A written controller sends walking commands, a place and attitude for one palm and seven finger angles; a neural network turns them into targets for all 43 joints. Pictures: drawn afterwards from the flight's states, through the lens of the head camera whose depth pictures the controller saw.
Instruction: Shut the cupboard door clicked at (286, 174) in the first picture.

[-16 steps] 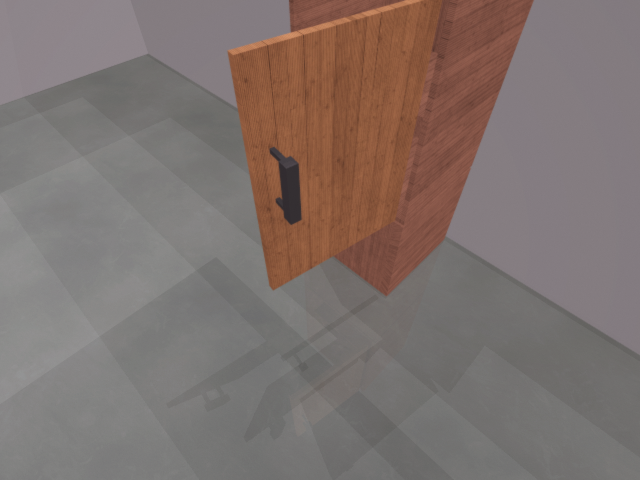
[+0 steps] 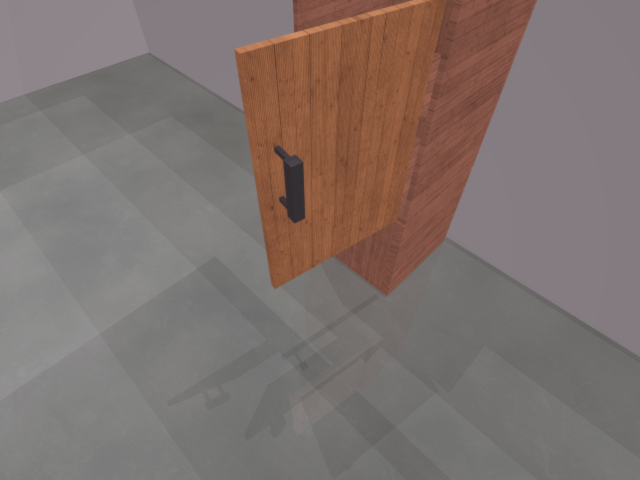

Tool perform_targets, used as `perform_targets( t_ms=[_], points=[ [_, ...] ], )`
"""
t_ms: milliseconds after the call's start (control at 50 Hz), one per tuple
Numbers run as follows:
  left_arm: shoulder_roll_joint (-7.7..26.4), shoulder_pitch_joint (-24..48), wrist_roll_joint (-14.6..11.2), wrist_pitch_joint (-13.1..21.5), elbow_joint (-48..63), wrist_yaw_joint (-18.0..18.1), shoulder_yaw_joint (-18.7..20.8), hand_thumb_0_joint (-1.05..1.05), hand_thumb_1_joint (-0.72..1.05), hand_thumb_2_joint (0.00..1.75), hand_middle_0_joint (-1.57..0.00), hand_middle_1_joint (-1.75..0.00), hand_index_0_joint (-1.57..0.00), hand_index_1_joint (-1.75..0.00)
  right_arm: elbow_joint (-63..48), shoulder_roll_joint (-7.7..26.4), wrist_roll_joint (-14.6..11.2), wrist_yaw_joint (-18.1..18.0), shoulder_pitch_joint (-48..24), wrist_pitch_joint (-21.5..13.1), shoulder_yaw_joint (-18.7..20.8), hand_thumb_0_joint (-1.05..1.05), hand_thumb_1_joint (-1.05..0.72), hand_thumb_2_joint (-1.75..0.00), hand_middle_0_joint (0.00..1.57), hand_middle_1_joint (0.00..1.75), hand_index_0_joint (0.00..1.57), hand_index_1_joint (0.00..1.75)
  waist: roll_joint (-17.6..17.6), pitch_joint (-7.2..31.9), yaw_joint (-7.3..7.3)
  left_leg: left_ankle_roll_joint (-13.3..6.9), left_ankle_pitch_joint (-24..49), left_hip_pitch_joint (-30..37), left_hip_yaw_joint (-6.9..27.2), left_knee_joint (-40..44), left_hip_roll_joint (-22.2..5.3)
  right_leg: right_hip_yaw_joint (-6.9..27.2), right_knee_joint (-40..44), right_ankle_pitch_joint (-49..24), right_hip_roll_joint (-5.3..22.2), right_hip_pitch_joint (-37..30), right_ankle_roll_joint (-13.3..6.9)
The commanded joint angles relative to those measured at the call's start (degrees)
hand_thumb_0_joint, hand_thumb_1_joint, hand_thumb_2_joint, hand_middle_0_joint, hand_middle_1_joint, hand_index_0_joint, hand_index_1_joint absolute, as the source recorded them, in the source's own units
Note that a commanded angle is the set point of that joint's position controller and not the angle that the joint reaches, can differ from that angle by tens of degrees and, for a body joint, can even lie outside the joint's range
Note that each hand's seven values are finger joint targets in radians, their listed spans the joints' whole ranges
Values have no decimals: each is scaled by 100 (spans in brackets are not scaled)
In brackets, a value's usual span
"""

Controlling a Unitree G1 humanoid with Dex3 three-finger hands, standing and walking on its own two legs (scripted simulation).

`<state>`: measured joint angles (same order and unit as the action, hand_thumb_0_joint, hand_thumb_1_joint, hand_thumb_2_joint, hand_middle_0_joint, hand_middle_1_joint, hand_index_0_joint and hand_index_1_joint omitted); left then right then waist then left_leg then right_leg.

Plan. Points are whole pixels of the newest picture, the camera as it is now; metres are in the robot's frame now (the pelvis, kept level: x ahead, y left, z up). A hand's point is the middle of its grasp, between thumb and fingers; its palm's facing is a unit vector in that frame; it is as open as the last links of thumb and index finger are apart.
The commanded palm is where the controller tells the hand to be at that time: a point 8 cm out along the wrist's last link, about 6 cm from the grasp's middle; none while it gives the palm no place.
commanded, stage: look at it before walking up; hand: left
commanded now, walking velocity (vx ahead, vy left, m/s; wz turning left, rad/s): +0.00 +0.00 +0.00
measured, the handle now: (288, 184) +0.61 +0.09 +0.00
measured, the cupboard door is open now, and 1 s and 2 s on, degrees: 80 80 80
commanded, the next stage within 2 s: walk to a spot facing it in 0.52 s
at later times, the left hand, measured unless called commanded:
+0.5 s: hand out of the picture +0.06 +0.24 -0.16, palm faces -0.02 -0.95 -0.31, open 7.4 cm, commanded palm none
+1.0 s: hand out of the picture +0.06 +0.20 -0.18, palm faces -0.13 -0.96 -0.26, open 7.4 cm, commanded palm none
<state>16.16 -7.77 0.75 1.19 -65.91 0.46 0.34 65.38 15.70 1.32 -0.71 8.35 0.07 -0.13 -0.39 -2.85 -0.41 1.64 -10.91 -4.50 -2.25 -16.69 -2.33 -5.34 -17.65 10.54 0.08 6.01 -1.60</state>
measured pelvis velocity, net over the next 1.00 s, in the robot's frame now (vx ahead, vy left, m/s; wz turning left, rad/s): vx -0.02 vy -0.01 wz -0.16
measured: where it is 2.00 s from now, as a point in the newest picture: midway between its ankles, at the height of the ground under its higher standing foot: outside the picture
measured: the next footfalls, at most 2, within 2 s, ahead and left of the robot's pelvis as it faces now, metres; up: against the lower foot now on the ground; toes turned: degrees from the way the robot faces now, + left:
left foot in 1.52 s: +0.05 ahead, +0.12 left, +0.00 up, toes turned -28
right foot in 1.80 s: -0.06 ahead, -0.15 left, +0.00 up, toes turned -37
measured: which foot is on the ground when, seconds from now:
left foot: down 0.00-1.00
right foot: down 0.00-1.00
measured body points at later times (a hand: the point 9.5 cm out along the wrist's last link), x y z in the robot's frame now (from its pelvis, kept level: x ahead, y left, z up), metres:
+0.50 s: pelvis +0.00 +0.01 +0.00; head +0.01 +0.00 +0.45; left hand +0.06 +0.29 -0.14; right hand +0.05 -0.27 -0.15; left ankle -0.02 +0.14 -0.75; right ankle -0.01 -0.10 -0.75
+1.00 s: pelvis -0.02 -0.01 -0.02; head +0.02 -0.02 +0.43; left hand +0.07 +0.25 -0.16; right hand +0.00 -0.26 -0.18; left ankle -0.02 +0.13 -0.75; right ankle -0.03 -0.09 -0.74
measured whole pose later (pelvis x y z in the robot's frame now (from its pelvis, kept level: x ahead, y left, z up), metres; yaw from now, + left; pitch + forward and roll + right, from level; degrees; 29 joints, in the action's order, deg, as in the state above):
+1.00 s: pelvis -0.02 -0.01 -0.02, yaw -9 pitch -1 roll +2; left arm 13.3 -10.0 1.5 -4.2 -57.8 -1.0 3.2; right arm 58.3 12.1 2.2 -2.2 10.3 1.5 1.9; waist 0.5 -6.6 0.7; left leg 1.8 -18.2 -10.8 -10.6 -30.9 -4.9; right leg -0.5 -43.6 24.2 -0.4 20.0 -1.0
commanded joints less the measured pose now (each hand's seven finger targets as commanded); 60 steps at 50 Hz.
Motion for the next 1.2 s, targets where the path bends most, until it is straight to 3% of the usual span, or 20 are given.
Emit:
perform_targets(
  t_ms=[0, 600, 640, 680, 760, 800, 860, 900, 920, 940, 960, 980, 1000, 1020, 1040, 1060, 1120, 1180],
  points=[
    [1055, 102, -26, 113, 295, 71, 209, 0, 90, 90, -20, -30, -20, -30, -243, 990, -25, -54, -8, -106, 192, 0, -90, -90, 20, 30, 20, 30, -6, 354, 3, -212, 887, -52, 443, 207, -501, 657, 297, -1021, 812, -147, -90],
    [1136, 193, -20, 116, 319, 60, 205, 0, 90, 90, -20, -30, -20, -30, -282, 1104, -28, -45, -134, -130, 198, 0, -90, -90, 20, 30, 20, 30, -9, 366, 4, -225, 1039, -21, 495, 244, -521, 640, 296, -1071, 832, -146, -74],
    [1065, 211, -17, 72, 355, 60, 213, 0, 90, 90, -20, -30, -20, -30, -278, 1025, -19, -72, -52, -109, 203, 0, -90, -90, 20, 30, 20, 30, -26, 377, -23, -192, 1134, 58, 369, 121, -567, 714, 178, -1362, 813, -31, -78],
    [656, 10, -23, -53, 333, 83, 163, 0, 90, 90, -20, -30, -20, -30, -232, 548, -14, -106, 236, -21, 132, 0, -90, -90, 20, 30, 20, 30, -9, 392, -46, -118, 1118, 44, 156, -112, -599, 742, -51, -1579, 808, 128, -23],
    [722, -125, 13, -222, 584, 51, 301, 0, 90, 90, -20, -30, -20, -30, -476, 662, -12, -173, 349, 88, 271, 0, -90, -90, 20, 30, 20, 30, 31, 231, -31, -148, 713, -136, -97, -515, -673, 971, -544, -1573, 688, 597, -81],
    [720, -114, 41, -302, 794, 11, 357, 0, 90, 90, -20, -30, -20, -30, -643, 722, 4, -198, 376, 124, 351, 0, -90, -90, 20, 30, 20, 30, 1, 198, -54, -236, 363, -263, -48, -570, -804, 1038, -819, -1306, 569, 872, -89],
    [556, -138, 62, -363, 1077, -53, 411, 0, 90, 90, -20, -30, -20, -30, -863, 876, 23, -224, 364, 112, 453, 0, -90, -90, 20, 30, 20, 30, -532, 174, -26, -514, 238, -342, 290, -359, -1284, 883, -1735, -677, 224, 1314, -20],
    [386, -152, 66, -440, 1236, -104, 442, 0, 90, 90, -20, -30, -20, -30, -958, 933, 54, -226, 307, 64, 503, 0, -90, -90, 20, 30, 20, 30, -1172, 143, 24, -992, 783, -462, 670, -15, -1951, 514, -3034, 1368, 18, 1603, 94],
    [332, -120, 62, -465, 1321, -117, 469, 0, 90, 90, -20, -30, -20, -30, -1008, 920, 71, -228, 271, 48, 506, 0, -90, -90, 20, 30, 20, 30, -1234, 83, 19, -1138, 1116, -547, 676, -39, -2102, 559, -3388, 1863, 93, 1677, 93],
    [272, -193, 54, -443, 1371, -132, 487, 0, 90, 90, -20, -30, -20, -30, -1080, 880, 86, -232, 158, 27, 508, 0, -90, -90, 20, 30, 20, 30, -1151, 103, 115, -1101, 1627, -553, 485, -312, -2078, 604, -3188, 1904, 194, 1550, 64],
    [246, -430, 60, -407, 1333, -148, 494, 0, 90, 90, -20, -30, -20, -30, -1139, 884, 80, -233, 29, 25, 514, 0, -90, -90, 20, 30, 20, 30, -856, 206, 245, -939, 1845, -586, 213, -730, -1951, 517, -2688, 1602, 210, 1209, 51],
    [259, -784, 63, -376, 1261, -157, 540, 0, 90, 90, -20, -30, -20, -30, -1191, 889, 63, -233, -123, 46, 538, 0, -90, -90, 20, 30, 20, 30, -652, 240, 420, -672, 1596, -834, -94, -1287, -1670, 440, -1931, 886, 183, 725, 49],
    [588, -1148, 105, -307, 1174, -127, 626, 0, 90, 90, -20, -30, -20, -30, -1289, 733, -2, -221, -216, 94, 538, 0, -90, -90, 20, 30, 20, 30, 501, 256, 568, -234, 435, -1388, -540, -2496, -928, 1241, -747, -885, 576, 262, -119],
    [1200, -1244, 137, -249, 1175, -30, 738, 0, 90, 90, -20, -30, -20, -30, -1491, 283, -84, -172, -191, 114, 487, 0, -90, -90, 20, 30, 20, 30, 2150, 206, 523, 132, -2414, -2571, -719, -3981, 63, 3378, 32, -2290, 2021, -34, -795],
    [1183, -1326, 42, -256, 1203, 10, 716, 0, 90, 90, -20, -30, -20, -30, -1419, 432, -68, -167, -133, 205, 486, 0, -90, -90, 20, 30, 20, 30, 1432, 221, 578, 65, -2522, -2545, 162, -4845, -25, 3522, 233, -1426, 2119, 341, -1168],
    [966, -971, 62, -273, 1294, 74, 729, 0, 90, 90, -20, -30, -20, -30, -1424, 368, -68, -165, -215, 218, 517, 0, -90, -90, 20, 30, 20, 30, 1181, 160, 362, 50, -2125, -2747, 394, -5226, -84, 3522, 135, -1087, 1840, 438, -1154],
    [614, -613, 55, -198, 1471, 118, 635, 0, 90, 90, -20, -30, -20, -30, -1366, 232, -48, -127, -163, 192, 460, 0, -90, -90, 20, 30, 20, 30, 609, 452, 153, 150, -1321, -2632, 466, -5029, -169, 2783, -129, -1383, 1361, 328, -1025],
    [640, -828, 66, -181, 1424, 113, 655, 0, 90, 90, -20, -30, -20, -30, -1377, 94, -67, -130, -226, 196, 433, 0, -90, -90, 20, 30, 20, 30, 493, 677, 239, 203, -1293, -2450, 336, -4307, -33, 2701, -250, -1953, 1136, -52, -959]
  ],
)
